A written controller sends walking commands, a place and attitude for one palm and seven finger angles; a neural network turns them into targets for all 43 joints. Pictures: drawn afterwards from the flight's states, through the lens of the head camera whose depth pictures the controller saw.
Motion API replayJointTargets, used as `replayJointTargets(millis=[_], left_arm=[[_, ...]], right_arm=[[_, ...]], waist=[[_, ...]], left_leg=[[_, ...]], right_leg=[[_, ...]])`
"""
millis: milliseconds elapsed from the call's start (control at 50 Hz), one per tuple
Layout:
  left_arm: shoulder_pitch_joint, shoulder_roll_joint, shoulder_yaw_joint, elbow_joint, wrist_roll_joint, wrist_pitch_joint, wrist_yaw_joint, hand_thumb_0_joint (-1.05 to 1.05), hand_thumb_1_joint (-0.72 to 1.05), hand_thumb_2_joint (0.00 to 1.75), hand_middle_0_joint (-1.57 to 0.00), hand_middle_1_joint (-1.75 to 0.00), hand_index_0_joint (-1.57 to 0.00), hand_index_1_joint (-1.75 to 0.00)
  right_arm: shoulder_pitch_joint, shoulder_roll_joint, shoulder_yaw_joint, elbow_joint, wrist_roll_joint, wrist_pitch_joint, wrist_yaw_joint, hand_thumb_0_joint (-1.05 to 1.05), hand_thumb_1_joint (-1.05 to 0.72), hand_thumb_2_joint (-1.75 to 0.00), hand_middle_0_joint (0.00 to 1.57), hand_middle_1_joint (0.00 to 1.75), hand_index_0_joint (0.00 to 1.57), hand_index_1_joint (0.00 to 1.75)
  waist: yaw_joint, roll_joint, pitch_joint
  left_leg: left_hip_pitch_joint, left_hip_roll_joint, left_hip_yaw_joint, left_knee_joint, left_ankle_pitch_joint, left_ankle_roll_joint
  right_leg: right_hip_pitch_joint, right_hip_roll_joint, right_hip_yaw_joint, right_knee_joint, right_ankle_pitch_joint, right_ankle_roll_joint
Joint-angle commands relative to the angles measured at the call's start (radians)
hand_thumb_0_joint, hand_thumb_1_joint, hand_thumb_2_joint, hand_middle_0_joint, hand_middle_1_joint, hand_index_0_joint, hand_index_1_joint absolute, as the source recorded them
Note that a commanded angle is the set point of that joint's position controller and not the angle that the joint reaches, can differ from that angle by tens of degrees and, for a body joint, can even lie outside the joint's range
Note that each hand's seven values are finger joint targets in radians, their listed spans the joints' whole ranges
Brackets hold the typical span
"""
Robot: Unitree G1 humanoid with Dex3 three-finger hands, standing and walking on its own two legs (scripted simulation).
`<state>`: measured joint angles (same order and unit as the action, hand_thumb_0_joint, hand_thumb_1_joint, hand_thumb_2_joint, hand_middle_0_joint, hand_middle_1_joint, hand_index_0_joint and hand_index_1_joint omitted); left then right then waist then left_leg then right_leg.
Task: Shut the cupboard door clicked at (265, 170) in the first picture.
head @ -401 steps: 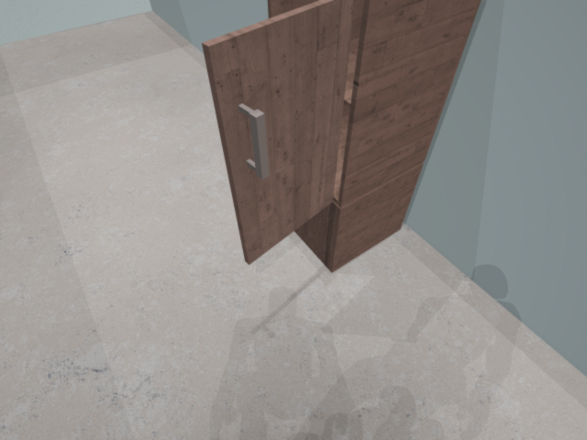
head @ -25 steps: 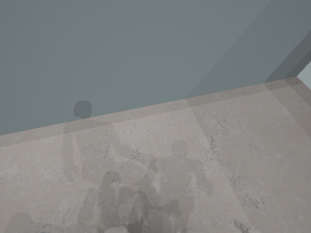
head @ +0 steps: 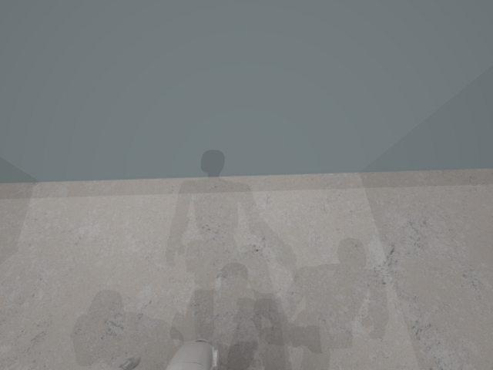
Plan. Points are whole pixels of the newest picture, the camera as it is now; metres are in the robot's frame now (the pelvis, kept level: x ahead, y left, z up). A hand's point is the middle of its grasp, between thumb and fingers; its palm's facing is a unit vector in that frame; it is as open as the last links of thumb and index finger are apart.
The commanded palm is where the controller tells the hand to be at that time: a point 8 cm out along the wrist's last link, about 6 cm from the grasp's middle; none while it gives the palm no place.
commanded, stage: walk to a spot facing it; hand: left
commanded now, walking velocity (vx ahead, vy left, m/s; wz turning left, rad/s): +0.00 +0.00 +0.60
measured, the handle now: out of the picture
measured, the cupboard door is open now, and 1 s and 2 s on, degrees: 99 99 99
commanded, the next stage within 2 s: none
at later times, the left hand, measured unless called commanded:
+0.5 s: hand out of the picture +0.06 +0.22 -0.16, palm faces +0.30 -0.90 -0.30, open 7.4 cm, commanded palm none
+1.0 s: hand out of the picture -0.09 +0.20 -0.20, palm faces +0.62 -0.76 -0.22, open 7.4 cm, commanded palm none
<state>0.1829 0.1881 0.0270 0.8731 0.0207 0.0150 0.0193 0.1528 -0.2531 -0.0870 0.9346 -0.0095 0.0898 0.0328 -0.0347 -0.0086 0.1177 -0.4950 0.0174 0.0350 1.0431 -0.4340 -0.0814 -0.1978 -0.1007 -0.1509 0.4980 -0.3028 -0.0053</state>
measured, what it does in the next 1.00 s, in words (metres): steps on the spot, turning left: left foot, then right foot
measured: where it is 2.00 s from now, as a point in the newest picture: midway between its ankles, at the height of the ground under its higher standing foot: (188, 320)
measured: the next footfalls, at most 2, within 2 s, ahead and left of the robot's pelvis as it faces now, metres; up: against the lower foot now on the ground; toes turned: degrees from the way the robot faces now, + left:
left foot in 0.16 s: +0.04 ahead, +0.14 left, +0.00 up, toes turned +11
right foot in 0.48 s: +0.10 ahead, -0.13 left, +0.00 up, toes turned +15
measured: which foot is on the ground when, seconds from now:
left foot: up 0.00-0.14, down 0.16-0.48, up 0.50-0.90, down 0.92-1.00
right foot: down 0.00-0.16, up 0.18-0.46, down 0.48-0.92, up 0.94-1.00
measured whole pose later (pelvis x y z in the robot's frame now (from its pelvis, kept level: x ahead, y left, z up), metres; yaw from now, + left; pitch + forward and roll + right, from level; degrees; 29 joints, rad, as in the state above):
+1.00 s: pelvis +0.06 +0.03 -0.02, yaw +37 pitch +1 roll +1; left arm 0.32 0.28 0.08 1.02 0.03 0.03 -0.02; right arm 0.09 -0.22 -0.05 0.88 -0.02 -0.02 0.03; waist 0.03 -0.08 0.09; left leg -0.31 0.01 0.12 0.62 -0.32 0.04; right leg -0.36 -0.17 -0.13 1.05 -0.49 0.07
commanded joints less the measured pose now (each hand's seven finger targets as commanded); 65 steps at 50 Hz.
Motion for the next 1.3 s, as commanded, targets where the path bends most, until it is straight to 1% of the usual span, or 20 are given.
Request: replayJointTargets(millis=[0,60,100,140,180,240,420,440,480,540,580,760,820,860,880,900,920,960,1020,1280], left_arm=[[0.083,0.231,0.069,-0.038,0.007,-0.025,0.013,0.0,0.9,0.9,-0.2,-0.3,-0.2,-0.3],[0.089,0.243,0.077,-0.023,0.009,-0.022,0.007,0.0,0.9,0.9,-0.2,-0.3,-0.2,-0.3],[0.056,0.24,0.08,-0.033,-0.006,-0.019,0.001,0.0,0.9,0.9,-0.2,-0.3,-0.2,-0.3],[-0.01,0.127,0.047,-0.101,-0.016,-0.009,-0.009,0.0,0.9,0.9,-0.2,-0.3,-0.2,-0.3],[-0.076,0.156,0.052,-0.125,-0.006,0.006,-0.001,0.0,0.9,0.9,-0.2,-0.3,-0.2,-0.3],[-0.042,0.153,0.061,-0.068,-0.003,0.02,-0.011,0.0,0.9,0.9,-0.2,-0.3,-0.2,-0.3],[0.059,0.14,0.059,-0.054,-0.01,0.001,-0.012,0.0,0.9,0.9,-0.2,-0.3,-0.2,-0.3],[0.104,0.178,0.07,-0.046,-0.006,-0.009,-0.006,0.0,0.9,0.9,-0.2,-0.3,-0.2,-0.3],[0.121,0.321,0.09,-0.056,0.011,-0.019,0.01,0.0,0.9,0.9,-0.2,-0.3,-0.2,-0.3],[-0.027,0.204,0.056,-0.09,-0.001,-0.021,0.011,0.0,0.9,0.9,-0.2,-0.3,-0.2,-0.3],[-0.022,0.175,0.051,-0.085,-0.001,-0.029,0.008,0.0,0.9,0.9,-0.2,-0.3,-0.2,-0.3],[0.181,0.22,0.08,0.037,0.013,-0.067,-0.009,0.0,0.9,0.9,-0.2,-0.3,-0.2,-0.3],[0.155,0.243,0.085,0.048,0.013,-0.067,-0.019,0.0,0.9,0.9,-0.2,-0.3,-0.2,-0.3],[0.111,0.242,0.089,0.052,0.004,-0.066,-0.028,0.0,0.9,0.9,-0.2,-0.3,-0.2,-0.3],[0.089,0.211,0.081,0.035,-0.005,-0.064,-0.038,0.0,0.9,0.9,-0.2,-0.3,-0.2,-0.3],[0.004,0.138,0.059,-0.037,-0.01,-0.064,-0.054,0.0,0.9,0.9,-0.2,-0.3,-0.2,-0.3],[-0.109,0.16,0.053,-0.085,0.004,-0.058,-0.049,0.0,0.9,0.9,-0.2,-0.3,-0.2,-0.3],[-0.13,0.151,0.059,-0.065,0.004,-0.059,-0.042,0.0,0.9,0.9,-0.2,-0.3,-0.2,-0.3],[-0.013,0.14,0.056,0.003,0.007,-0.04,-0.058,0.0,0.9,0.9,-0.2,-0.3,-0.2,-0.3],[-0.157,0.112,0.038,-0.049,0.0,-0.054,-0.063,0.0,0.9,0.9,-0.2,-0.3,-0.2,-0.3]], right_arm=[[-0.113,-0.039,0.009,-0.11,0.0,-0.039,0.004,0.0,-0.9,-0.9,0.2,0.3,0.2,0.3],[-0.09,-0.045,0.011,-0.109,0.001,-0.05,0.002,0.0,-0.9,-0.9,0.2,0.3,0.2,0.3],[0.009,-0.089,-0.001,-0.085,-0.004,-0.06,-0.002,0.0,-0.9,-0.9,0.2,0.3,0.2,0.3],[0.156,-0.278,-0.048,-0.062,-0.012,-0.068,-0.021,0.0,-0.9,-0.9,0.2,0.3,0.2,0.3],[0.147,-0.261,-0.038,-0.058,-0.015,-0.064,-0.033,0.0,-0.9,-0.9,0.2,0.3,0.2,0.3],[-0.007,-0.195,-0.02,-0.094,-0.016,-0.066,-0.046,0.0,-0.9,-0.9,0.2,0.3,0.2,0.3],[-0.06,-0.195,-0.033,-0.114,-0.012,-0.053,-0.038,0.0,-0.9,-0.9,0.2,0.3,0.2,0.3],[-0.073,-0.162,-0.029,-0.125,-0.004,-0.052,-0.035,0.0,-0.9,-0.9,0.2,0.3,0.2,0.3],[-0.1,-0.101,-0.021,-0.162,-0.001,-0.052,-0.022,0.0,-0.9,-0.9,0.2,0.3,0.2,0.3],[-0.043,-0.109,-0.03,-0.096,-0.014,-0.027,-0.007,0.0,-0.9,-0.9,0.2,0.3,0.2,0.3],[-0.034,-0.08,-0.018,-0.092,-0.015,-0.026,0.004,0.0,-0.9,-0.9,0.2,0.3,0.2,0.3],[-0.2,-0.026,0.012,-0.134,-0.009,-0.068,0.029,0.0,-0.9,-0.9,0.2,0.3,0.2,0.3],[-0.154,-0.028,0.019,-0.125,-0.009,-0.083,0.028,0.0,-0.9,-0.9,0.2,0.3,0.2,0.3],[-0.023,-0.064,0.008,-0.088,-0.017,-0.093,0.02,0.0,-0.9,-0.9,0.2,0.3,0.2,0.3],[0.105,-0.147,-0.015,-0.055,-0.02,-0.1,0.008,0.0,-0.9,-0.9,0.2,0.3,0.2,0.3],[0.248,-0.272,-0.047,-0.028,-0.026,-0.111,-0.006,0.0,-0.9,-0.9,0.2,0.3,0.2,0.3],[0.315,-0.294,-0.048,0.005,-0.015,-0.107,-0.024,0.0,-0.9,-0.9,0.2,0.3,0.2,0.3],[0.222,-0.222,-0.025,-0.021,-0.014,-0.117,-0.037,0.0,-0.9,-0.9,0.2,0.3,0.2,0.3],[0.093,-0.15,0.003,-0.042,-0.011,-0.144,-0.042,0.0,-0.9,-0.9,0.2,0.3,0.2,0.3],[0.197,-0.122,0.005,0.052,-0.02,-0.153,-0.043,0.0,-0.9,-0.9,0.2,0.3,0.2,0.3]], waist=[[0.079,-0.165,-0.147],[0.073,-0.195,-0.167],[0.006,-0.121,-0.206],[-0.077,0.335,-0.269],[-0.061,0.152,-0.223],[0.004,0.223,-0.145],[0.059,0.158,-0.177],[0.087,0.065,-0.183],[0.113,-0.313,-0.144],[0.02,-0.216,-0.071],[0.02,-0.204,-0.089],[0.117,-0.165,-0.113],[0.089,-0.161,-0.126],[0.009,-0.094,-0.158],[-0.064,0.08,-0.222],[-0.142,0.357,-0.246],[-0.154,0.23,-0.229],[-0.089,0.091,-0.159],[0.005,0.169,-0.093],[0.009,0.139,-0.044]], left_leg=[[0.005,0.003,0.058,-0.225,-0.008,0.007],[0.106,-0.017,0.087,-0.396,0.036,0.025],[0.319,-0.013,0.067,-0.587,0.257,0.05],[0.571,0.4,-0.472,-0.656,0.895,0.289],[0.45,0.383,-0.403,-0.656,0.675,0.33],[0.301,0.231,-0.294,-0.689,0.476,0.239],[0.141,0.142,-0.319,-0.597,0.364,0.189],[0.047,0.085,-0.291,-0.519,0.271,0.145],[-0.142,-0.07,-0.077,-0.024,-0.186,0.038],[-0.109,0.009,-0.097,0.231,-0.002,0.028],[-0.11,0.026,-0.049,0.181,0.05,0.012],[-0.077,0.05,0.056,-0.265,0.005,0.029],[0.078,0.019,0.113,-0.41,0.024,0.052],[0.346,-0.017,0.144,-0.558,0.123,0.077],[0.582,0.061,0.003,-0.622,0.089,0.131],[0.737,0.375,-0.481,-0.724,0.135,0.265],[0.728,0.43,-0.536,-0.751,0.253,0.334],[0.558,0.367,-0.45,-0.763,0.246,0.3],[0.429,0.247,-0.239,-0.796,0.374,0.236],[0.35,0.204,-0.181,-0.76,0.449,0.235]], right_leg=[[0.192,-0.249,0.098,-0.069,0.624,-0.104],[0.183,-0.254,0.069,0.009,0.65,-0.078],[0.058,-0.233,0.006,0.162,0.56,-0.014],[-0.385,-0.018,-0.001,0.583,-0.369,0.105],[-0.395,-0.032,0.132,0.675,-0.314,0.082],[-0.345,-0.012,0.155,0.631,-0.16,0.082],[0.019,0.09,0.093,0.068,0.001,0.072],[0.142,0.036,0.143,-0.086,0.051,0.061],[0.11,-0.407,0.573,-0.287,0.052,-0.124],[-0.039,-0.252,0.322,-0.245,0.079,-0.1],[0.029,-0.215,0.191,-0.232,0.155,-0.078],[0.261,-0.32,0.112,-0.222,0.193,-0.1],[0.189,-0.321,0.053,-0.17,0.2,-0.079],[0.03,-0.272,-0.042,0.011,0.204,-0.023],[-0.152,-0.205,-0.11,0.267,0.179,0.03],[-0.506,-0.04,-0.107,0.592,-0.276,0.1],[-0.626,-0.036,0.063,0.722,-0.286,0.078],[-0.596,-0.075,0.124,0.774,-0.145,0.071],[-0.494,-0.067,0.137,0.689,0.009,0.084],[-0.205,0.028,0.059,0.142,0.117,0.064]])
